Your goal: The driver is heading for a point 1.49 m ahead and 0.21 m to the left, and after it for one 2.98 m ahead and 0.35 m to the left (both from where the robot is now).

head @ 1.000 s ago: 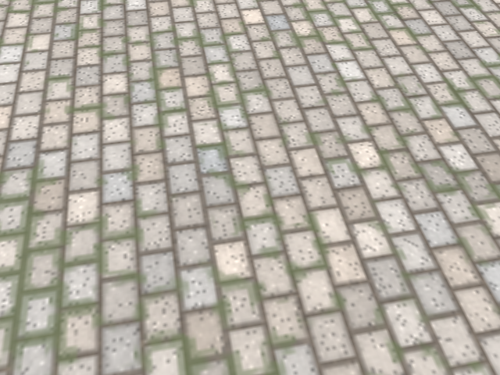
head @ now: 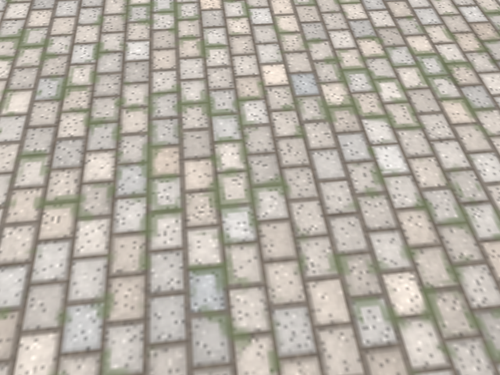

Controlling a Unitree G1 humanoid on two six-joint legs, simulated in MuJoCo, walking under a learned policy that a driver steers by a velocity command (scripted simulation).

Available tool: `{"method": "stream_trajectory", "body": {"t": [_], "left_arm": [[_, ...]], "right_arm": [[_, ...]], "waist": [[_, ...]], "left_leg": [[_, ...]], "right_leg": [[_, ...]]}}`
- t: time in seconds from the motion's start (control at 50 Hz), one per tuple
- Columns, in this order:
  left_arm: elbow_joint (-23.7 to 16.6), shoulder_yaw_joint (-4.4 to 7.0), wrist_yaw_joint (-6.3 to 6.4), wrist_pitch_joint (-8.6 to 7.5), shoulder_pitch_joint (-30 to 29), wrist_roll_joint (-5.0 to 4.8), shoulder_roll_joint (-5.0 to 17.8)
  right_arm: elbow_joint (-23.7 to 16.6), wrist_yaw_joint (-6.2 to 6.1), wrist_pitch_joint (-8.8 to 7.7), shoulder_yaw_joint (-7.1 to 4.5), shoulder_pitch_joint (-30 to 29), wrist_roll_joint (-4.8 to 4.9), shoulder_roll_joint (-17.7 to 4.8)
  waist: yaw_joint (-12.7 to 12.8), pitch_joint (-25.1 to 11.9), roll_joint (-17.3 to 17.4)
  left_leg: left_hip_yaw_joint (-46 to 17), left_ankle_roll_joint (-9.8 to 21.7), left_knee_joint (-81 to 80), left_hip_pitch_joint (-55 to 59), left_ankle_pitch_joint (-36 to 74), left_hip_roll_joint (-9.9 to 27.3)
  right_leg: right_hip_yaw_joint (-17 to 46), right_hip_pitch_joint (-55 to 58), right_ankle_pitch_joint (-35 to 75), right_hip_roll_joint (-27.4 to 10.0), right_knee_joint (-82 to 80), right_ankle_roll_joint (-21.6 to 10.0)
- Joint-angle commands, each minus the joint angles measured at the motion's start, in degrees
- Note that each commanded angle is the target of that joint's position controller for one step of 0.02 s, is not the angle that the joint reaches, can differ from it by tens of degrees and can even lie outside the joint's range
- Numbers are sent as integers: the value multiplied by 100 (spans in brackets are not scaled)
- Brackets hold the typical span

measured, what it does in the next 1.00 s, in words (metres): walks ahead, turning left: right foot, then left foot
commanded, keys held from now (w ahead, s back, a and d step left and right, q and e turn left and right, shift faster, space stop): w+q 0.60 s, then w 0.16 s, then w+e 0.24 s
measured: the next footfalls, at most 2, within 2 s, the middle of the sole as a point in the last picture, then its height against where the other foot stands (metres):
right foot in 0.28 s outside the picture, level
left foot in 0.80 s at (171, 347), level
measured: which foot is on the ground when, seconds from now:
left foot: down 0.00-0.30, up 0.32-0.78, down 0.80-1.00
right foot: up 0.00-0.26, down 0.28-0.80, up 0.82-1.00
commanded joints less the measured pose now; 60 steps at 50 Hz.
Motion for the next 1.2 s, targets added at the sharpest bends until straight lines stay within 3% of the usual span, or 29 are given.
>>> {"method": "stream_trajectory", "body": {"t": [0.02, 0.1, 0.16, 0.22, 0.26, 0.28, 0.3, 0.32, 0.34, 0.36, 0.38, 0.44, 0.52, 0.6, 0.66, 0.72, 0.76, 0.78, 0.8, 0.82, 0.84, 0.86, 0.88, 0.9, 0.94, 1.0, 1.04, 1.12, 1.2], "left_arm": [[-364, 154, 54, 33, 148, 64, 508], [-556, 45, 42, 16, -747, 39, 259], [-662, 78, -28, -50, -1189, -66, 369], [-661, 188, -82, -121, -1104, -97, 607], [-496, 292, -62, -172, -480, -86, 738], [-417, 375, -22, -202, 139, 1, 933], [-352, 485, 22, -186, 842, 124, 1386], [-161, 523, -34, -100, 1181, 15, 1395], [-266, 395, -30, -77, 900, -54, 904], [-293, 333, -1, -27, 661, -40, 707], [-276, 283, 5, -1, 424, -4, 594], [-152, 226, 23, -32, 188, 10, 397], [72, 323, 25, -75, 270, 2, 652], [225, 352, 53, -3, 286, -24, 803], [455, 364, 35, 59, 656, -106, 908], [645, 407, 5, 149, 817, -218, 1067], [714, 439, 33, 210, 758, -264, 1234], [763, 391, 53, 246, 744, -274, 1175], [733, 277, 68, 223, 784, -188, 952], [516, -5, -17, 134, 1379, -53, 179], [670, 83, -56, 3, 1115, -203, 573], [437, 210, -80, -36, 524, -406, 926], [360, 184, -59, -48, 277, -381, 825], [388, 196, -32, -21, 200, -254, 760], [559, 217, -27, 163, 595, -237, 620], [573, 189, 9, 348, 562, -226, 351], [479, 189, 12, 364, 282, -203, 308], [300, 122, -120, 301, -343, -161, 163], [-37, 69, -255, 297, -1004, -152, 114]], "right_arm": [[-436, -106, -91, -211, -176, -4, -825], [-301, -217, -21, -257, 94, 69, -955], [-180, -245, 44, -271, 401, 102, -986], [-153, -269, 86, -270, 432, 104, -927], [-207, -261, 108, -244, 282, 75, -802], [-270, -236, 88, -144, 280, 37, -529], [-396, -226, 52, -24, 779, 53, -143], [-502, -227, 12, 9, 1084, 142, -274], [-394, -228, 27, -122, 791, 173, -806], [-473, -225, 61, -167, 282, 122, -926], [-537, -215, 74, -174, 43, 66, -859], [-572, -147, 152, -173, 47, 115, -554], [-736, -125, 203, -113, -300, 67, -338], [-823, 3, 131, -59, -831, 76, -227], [-990, 92, 78, 14, -1369, 78, -76], [-1126, 146, 56, -23, -1566, 68, -201], [-1048, 137, 63, -154, -1080, 4, -457], [-802, 99, 68, -291, -251, -3, -673], [-564, 5, 103, -437, 672, -10, -1014], [-493, -67, 85, -515, 1002, -80, -1651], [-565, -67, 44, -395, 1119, -67, -1209], [-478, -47, -12, -294, 827, -92, -977], [-417, -46, -54, -247, 493, -63, -821], [-377, -30, -90, -193, 171, -67, -612], [-362, -16, -197, -144, -184, -116, -373], [-170, -47, -352, -190, -285, -138, -429], [-32, -105, -369, -211, -204, -175, -463], [125, -181, -344, -237, -138, -139, -606], [389, -224, -219, -302, 244, -39, -763]], "waist": [[224, -398, 364], [-126, -293, 540], [-315, -318, 625], [-179, -333, 754], [194, -483, 835], [495, -1016, 623], [509, -1878, -509], [429, -2148, -1899], [546, -1382, -1082], [588, -805, -630], [494, -433, -382], [254, -159, -639], [259, -78, -374], [430, 5, -281], [619, 172, -189], [520, 260, -249], [97, -148, -437], [-391, -618, -358], [-812, -1192, -144], [-439, -2096, 1347], [-719, -2730, 1014], [-710, -1742, 809], [-485, -1148, 633], [-277, -782, 522], [79, -590, 689], [219, -252, 479], [160, -82, 418], [-52, 117, 360], [-305, 347, 262]], "left_leg": [[-1498, 1154, -1161, 312, 1707, 1406], [-1092, 761, -1034, -47, 1135, 992], [-1478, 644, -826, 204, 598, 1125], [-2069, 504, -337, 727, 320, 1364], [-2155, 319, 207, 712, 495, 1236], [-1873, 131, 1182, 407, 441, 941], [-1123, -252, 3048, -1062, -928, 229], [-758, -415, 4385, -2422, -2542, 181], [-880, -469, 4924, -2851, -2107, 536], [-660, -500, 5020, -2883, -1645, 718], [-572, -524, 4827, -2735, -1296, 882], [-422, -556, 4354, -2254, -856, 1186], [-361, -687, 3616, -2562, -258, 1283], [-67, -646, 2320, -2333, 853, 1228], [158, -507, 1527, -2029, 961, 1086], [315, -257, 1048, -1843, 355, 901], [576, -15, 786, -898, -28, 560], [679, 161, 423, 396, 339, 365], [75, 363, 604, 2147, 622, 799], [-2841, 1332, 342, 4201, -120, 2620], [-4019, 1514, -388, 4128, -299, 3031], [-2940, 1185, -478, 3432, 30, 2796], [-2107, 959, -557, 2633, 461, 2525], [-1588, 815, -730, 1982, 764, 2300], [-964, 707, -1191, 1180, 936, 2091], [-337, 715, -1635, 772, 1225, 2090], [55, 635, -1723, 896, 1371, 2036], [787, 411, -1846, 1043, 1375, 1889], [1059, 337, -1662, 1805, 1627, 2150]], "right_leg": [[-73, -441, 447, -133, -649, 267], [-164, 8, 2041, 177, -2479, 405], [-69, 278, 2420, 384, -3197, 374], [143, 458, 1947, 377, -3571, 167], [18, 1281, 1719, 372, -3866, -95], [353, 2396, 1576, -83, -3821, -372], [2086, 4404, 896, -1339, -3928, -1029], [4221, 4988, -697, -2104, -4538, -1563], [3844, 4399, -1489, -1930, -4756, -1381], [2936, 3734, -1032, -1694, -4776, -1164], [2241, 3105, -265, -1440, -4889, -1085], [1031, 2322, 874, -1037, -5268, -1020], [257, 2431, 1863, -1142, -5509, -1202], [-593, 2621, 2373, -985, -5511, -1036], [-811, 2782, 2425, -1059, -5532, -1009], [-875, 3280, 3256, -1279, -5279, -969], [-1069, 3459, 5165, -1260, -4401, -837], [-1248, 3118, 5617, -1078, -3423, -704], [-1273, 1936, 4491, -853, -2045, -505], [-1095, -406, -9, 138, 328, -116], [152, -829, -1445, 391, 1205, -156], [245, -1291, -1122, 139, 1361, -213], [135, -1258, -616, -138, 977, -238], [82, -1093, -259, -304, 616, -200], [157, -426, 271, -463, 366, -125], [226, -548, 727, -461, 31, 12], [321, -897, 1297, -424, -474, 63], [-34, -769, 2463, -293, -1883, -4], [-330, -1024, 2318, -214, -2618, -208]]}}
